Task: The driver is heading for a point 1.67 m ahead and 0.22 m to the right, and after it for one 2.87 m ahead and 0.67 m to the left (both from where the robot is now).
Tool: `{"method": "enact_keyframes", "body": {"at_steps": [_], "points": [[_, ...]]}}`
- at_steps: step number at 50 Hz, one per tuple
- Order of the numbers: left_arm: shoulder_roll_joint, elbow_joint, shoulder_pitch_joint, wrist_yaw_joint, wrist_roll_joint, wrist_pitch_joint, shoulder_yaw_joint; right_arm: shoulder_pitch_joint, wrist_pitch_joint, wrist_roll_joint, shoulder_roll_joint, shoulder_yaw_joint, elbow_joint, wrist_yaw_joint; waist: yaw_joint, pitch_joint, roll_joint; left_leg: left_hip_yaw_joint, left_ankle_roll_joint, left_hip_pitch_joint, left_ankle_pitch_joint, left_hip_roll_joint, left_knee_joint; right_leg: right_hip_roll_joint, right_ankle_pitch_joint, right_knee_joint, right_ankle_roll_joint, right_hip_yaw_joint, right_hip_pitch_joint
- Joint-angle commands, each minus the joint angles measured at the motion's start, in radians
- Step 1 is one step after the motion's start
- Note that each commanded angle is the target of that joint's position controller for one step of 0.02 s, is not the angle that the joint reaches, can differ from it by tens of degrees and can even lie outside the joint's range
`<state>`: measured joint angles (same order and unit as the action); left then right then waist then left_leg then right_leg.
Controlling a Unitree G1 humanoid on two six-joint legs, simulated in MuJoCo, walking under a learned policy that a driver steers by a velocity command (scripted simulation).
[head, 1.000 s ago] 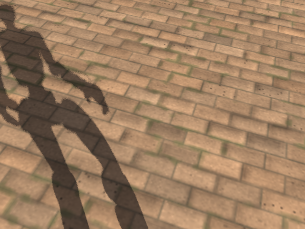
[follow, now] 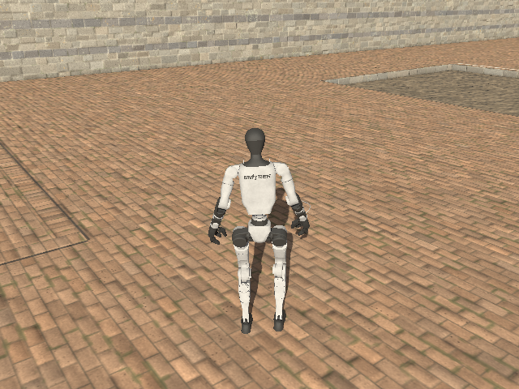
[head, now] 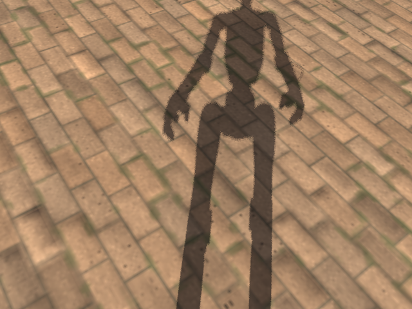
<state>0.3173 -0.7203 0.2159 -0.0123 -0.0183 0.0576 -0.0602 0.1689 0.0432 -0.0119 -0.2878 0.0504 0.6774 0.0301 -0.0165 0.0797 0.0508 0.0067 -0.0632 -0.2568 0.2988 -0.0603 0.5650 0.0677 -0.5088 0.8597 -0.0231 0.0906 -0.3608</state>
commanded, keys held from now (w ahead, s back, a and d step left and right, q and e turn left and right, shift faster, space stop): no key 0.28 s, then e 0.62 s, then no key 0.10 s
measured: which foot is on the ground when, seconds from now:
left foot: down 0.00-0.88, up 0.90-1.00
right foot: up 0.00-0.36, down 0.38-0.60, up 0.62-0.86, down 0.88-1.00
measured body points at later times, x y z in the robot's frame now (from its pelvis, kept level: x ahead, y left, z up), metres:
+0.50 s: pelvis +0.00 +0.00 +0.01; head +0.02 -0.01 +0.46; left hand +0.09 +0.26 -0.11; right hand +0.12 -0.26 -0.12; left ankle +0.00 +0.09 -0.73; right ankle +0.01 -0.11 -0.73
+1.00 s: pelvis -0.02 -0.04 +0.01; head +0.01 -0.08 +0.45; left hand +0.18 +0.19 -0.09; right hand +0.01 -0.34 -0.13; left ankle -0.01 +0.09 -0.67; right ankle -0.04 -0.12 -0.73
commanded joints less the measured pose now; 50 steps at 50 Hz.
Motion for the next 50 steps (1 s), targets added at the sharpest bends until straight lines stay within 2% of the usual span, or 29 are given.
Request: {"method": "enact_keyframes", "body": {"at_steps": [1, 2, 4, 6, 14, 16, 18, 19, 20, 21, 22, 24, 26, 28, 29, 30, 31, 32, 33, 34, 37, 41, 43, 44, 45, 46, 47, 49, 50], "points": [[0.082, 0.082, -0.034, -0.001, 0.016, -0.003, -0.016, 0.045, -0.010, 0.004, -0.155, 0.040, -0.036, -0.022, 0.030, -0.073, -0.165, 0.319, -0.187, 0.155, -0.494, 0.303, -0.251, -0.007, 0.019, 0.212, -0.002, -0.117, -0.206], [0.096, 0.069, -0.018, 0.003, 0.007, -0.006, -0.022, -0.004, -0.011, 0.007, -0.133, 0.030, -0.040, -0.030, 0.009, -0.068, -0.184, 0.274, -0.151, 0.155, -0.490, 0.252, -0.254, -0.008, 0.078, 0.189, -0.002, -0.108, -0.192], [0.097, 0.032, 0.034, 0.011, -0.006, -0.002, -0.023, -0.006, -0.016, 0.006, -0.111, 0.018, -0.036, -0.035, 0.002, -0.116, -0.182, 0.222, -0.143, 0.165, -0.589, 0.218, -0.243, -0.031, 0.130, 0.209, -0.013, -0.088, -0.134], [0.078, 0.024, 0.032, 0.016, 0.003, 0.005, -0.017, 0.016, -0.024, 0.004, -0.114, 0.015, -0.020, -0.034, 0.009, -0.123, -0.153, 0.222, -0.144, 0.176, -0.564, 0.223, -0.251, -0.035, 0.140, 0.164, -0.017, -0.089, -0.120], [0.039, -0.001, -0.007, -0.001, 0.009, 0.007, -0.001, 0.041, -0.030, -0.016, -0.115, 0.001, 0.046, -0.036, 0.040, -0.073, -0.170, 0.281, -0.153, 0.105, -0.360, 0.232, -0.253, -0.061, 0.097, -0.154, 0.016, -0.088, 0.025], [0.014, -0.031, 0.029, -0.005, 0.014, 0.000, 0.010, 0.019, -0.035, -0.016, -0.079, -0.016, 0.065, -0.043, 0.020, -0.094, -0.149, 0.266, -0.134, 0.077, -0.343, 0.231, -0.242, -0.064, 0.143, -0.286, 0.028, -0.086, 0.133], [0.014, -0.046, 0.049, -0.008, 0.004, -0.019, 0.016, 0.001, -0.039, -0.007, -0.085, -0.020, 0.082, -0.054, -0.019, -0.094, -0.100, 0.240, -0.071, 0.011, -0.275, 0.201, -0.203, -0.051, 0.357, -0.503, 0.043, -0.116, 0.278], [0.064, -0.040, 0.046, -0.012, -0.007, -0.034, 0.010, 0.011, -0.044, -0.009, -0.082, -0.020, 0.079, -0.058, -0.006, -0.109, -0.047, 0.215, -0.032, -0.016, -0.229, 0.164, -0.156, 0.036, 0.437, -0.523, 0.058, -0.230, 0.319], [0.160, -0.030, -0.010, -0.005, 0.005, -0.041, -0.010, 0.059, -0.040, -0.005, -0.083, -0.013, 0.081, -0.058, 0.062, -0.078, 0.067, 0.118, -0.005, -0.021, -0.102, 0.048, -0.137, 0.115, 0.565, -0.502, 0.112, -0.346, 0.241], [0.141, -0.036, -0.008, 0.009, 0.015, -0.044, -0.011, 0.043, -0.031, -0.012, -0.094, -0.011, 0.101, -0.063, 0.034, -0.075, 0.088, 0.074, 0.011, 0.046, -0.049, 0.023, -0.112, 0.150, 0.585, -0.515, 0.158, -0.395, 0.164], [0.119, -0.037, -0.015, 0.016, 0.014, -0.045, -0.005, 0.035, -0.029, -0.014, -0.089, -0.011, 0.102, -0.066, 0.036, -0.063, 0.114, 0.056, 0.015, 0.063, -0.036, 0.017, -0.091, 0.146, 0.588, -0.519, 0.163, -0.410, 0.136], [0.116, -0.031, -0.023, 0.016, 0.012, -0.040, -0.010, 0.040, -0.031, -0.011, -0.090, -0.006, 0.109, -0.065, 0.032, -0.067, 0.136, 0.038, 0.015, 0.068, -0.030, 0.016, -0.060, 0.115, 0.579, -0.508, 0.153, -0.416, 0.114], [0.114, -0.023, -0.024, 0.014, 0.014, -0.035, -0.016, 0.056, -0.036, -0.009, -0.085, -0.003, 0.107, -0.066, 0.035, -0.082, 0.107, 0.043, 0.009, 0.077, -0.015, 0.032, -0.057, 0.092, 0.563, -0.479, 0.149, -0.422, 0.080], [0.102, -0.003, -0.042, 0.015, 0.017, -0.028, -0.019, 0.068, -0.039, -0.009, -0.094, 0.003, 0.103, -0.071, 0.039, -0.086, 0.025, 0.081, -0.010, 0.094, 0.004, 0.074, -0.100, 0.042, 0.489, -0.419, 0.128, -0.398, 0.018], [0.088, 0.013, -0.059, 0.017, 0.020, -0.025, -0.017, 0.076, -0.038, -0.011, -0.117, 0.011, 0.102, -0.074, 0.041, -0.078, -0.045, 0.139, -0.036, 0.117, -0.012, 0.128, -0.162, -0.013, 0.418, -0.351, 0.103, -0.348, -0.038], [0.070, 0.025, -0.066, 0.016, 0.021, -0.023, -0.014, 0.099, -0.036, -0.013, -0.151, 0.022, 0.106, -0.076, 0.046, -0.078, -0.130, 0.231, -0.089, 0.158, -0.103, 0.229, -0.235, -0.090, 0.301, -0.232, 0.072, -0.258, -0.104], [0.052, 0.025, -0.035, 0.014, 0.010, -0.020, -0.012, 0.099, -0.033, -0.016, -0.172, 0.028, 0.107, -0.076, 0.039, -0.088, -0.231, 0.320, -0.173, 0.172, -0.281, 0.376, -0.279, -0.148, 0.085, -0.074, 0.057, -0.137, -0.136], [0.073, 0.020, -0.033, 0.012, -0.003, -0.014, -0.022, 0.093, -0.036, -0.016, -0.143, 0.019, 0.089, -0.076, 0.046, -0.091, -0.201, 0.347, -0.250, 0.157, -0.463, 0.462, -0.285, -0.118, -0.087, 0.136, 0.054, -0.111, -0.168], [0.079, 0.013, -0.024, 0.015, -0.002, -0.009, -0.028, 0.077, -0.037, -0.016, -0.117, 0.011, 0.079, -0.075, 0.027, -0.093, -0.111, 0.296, -0.266, 0.135, -0.535, 0.456, -0.276, -0.088, -0.082, 0.224, 0.050, -0.129, -0.156], [0.065, 0.010, -0.017, 0.022, 0.003, -0.003, -0.026, 0.040, -0.037, -0.020, -0.108, 0.007, 0.073, -0.076, 0.003, -0.086, -0.092, 0.214, -0.232, 0.120, -0.520, 0.410, -0.266, -0.063, -0.038, 0.215, 0.046, -0.135, -0.138], [0.041, 0.021, -0.035, 0.051, 0.010, 0.009, -0.014, 0.005, -0.036, -0.026, -0.125, 0.010, 0.067, -0.073, 0.015, -0.087, -0.184, 0.048, -0.144, 0.143, -0.491, 0.300, -0.230, -0.065, 0.041, 0.048, 0.024, -0.079, -0.077], [0.047, 0.057, -0.062, 0.058, 0.019, 0.012, -0.013, 0.049, -0.028, -0.016, -0.175, 0.030, 0.083, -0.052, 0.048, -0.122, -0.222, 0.008, -0.121, 0.179, -0.510, 0.331, -0.158, -0.087, 0.060, -0.165, 0.036, -0.020, 0.030], [0.043, 0.051, -0.020, 0.050, 0.009, 0.002, -0.014, 0.038, -0.024, -0.003, -0.181, 0.036, 0.086, -0.047, 0.010, -0.126, -0.188, -0.045, -0.067, 0.118, -0.410, 0.313, -0.059, -0.111, 0.212, -0.368, 0.056, 0.006, 0.146], [0.075, 0.045, 0.004, 0.039, -0.003, -0.011, -0.022, 0.076, -0.025, -0.008, -0.168, 0.036, 0.096, -0.045, -0.002, -0.130, -0.095, -0.091, -0.007, 0.033, -0.253, 0.276, 0.053, -0.082, 0.312, -0.493, 0.072, -0.090, 0.236], [0.192, 0.057, 0.032, 0.027, -0.012, -0.026, -0.045, 0.098, -0.019, -0.025, -0.098, 0.021, 0.065, -0.040, 0.013, -0.122, 0.173, -0.172, 0.069, -0.201, 0.171, 0.164, 0.309, 0.185, 0.525, -0.573, 0.131, -0.454, 0.346], [0.279, 0.050, 0.099, 0.031, 0.001, -0.027, -0.070, 0.014, 0.000, -0.022, -0.082, 0.009, 0.016, -0.056, -0.045, -0.115, 0.215, -0.062, 0.087, -0.319, 0.376, 0.040, 0.450, 0.338, 0.742, -0.567, 0.305, -0.628, 0.279], [0.219, 0.034, 0.121, 0.028, 0.010, -0.028, -0.059, -0.003, 0.009, -0.019, -0.106, 0.013, 0.023, -0.059, -0.044, -0.102, 0.099, 0.010, 0.088, -0.316, 0.329, 0.077, 0.540, 0.306, 0.774, -0.554, 0.339, -0.562, 0.275], [0.112, 0.049, -0.018, 0.014, 0.009, -0.024, -0.026, 0.019, 0.000, 0.000, -0.101, 0.015, 0.059, -0.050, 0.023, -0.050, 0.042, 0.033, 0.083, -0.292, 0.164, 0.106, 0.501, 0.169, 0.697, -0.556, 0.265, -0.391, 0.234], [0.094, 0.056, -0.048, 0.007, 0.012, -0.026, -0.020, 0.037, -0.003, -0.010, -0.112, 0.020, 0.074, -0.045, 0.031, -0.068, 0.061, 0.018, 0.086, -0.272, 0.117, 0.100, 0.491, 0.133, 0.748, -0.550, 0.243, -0.351, 0.256]]}}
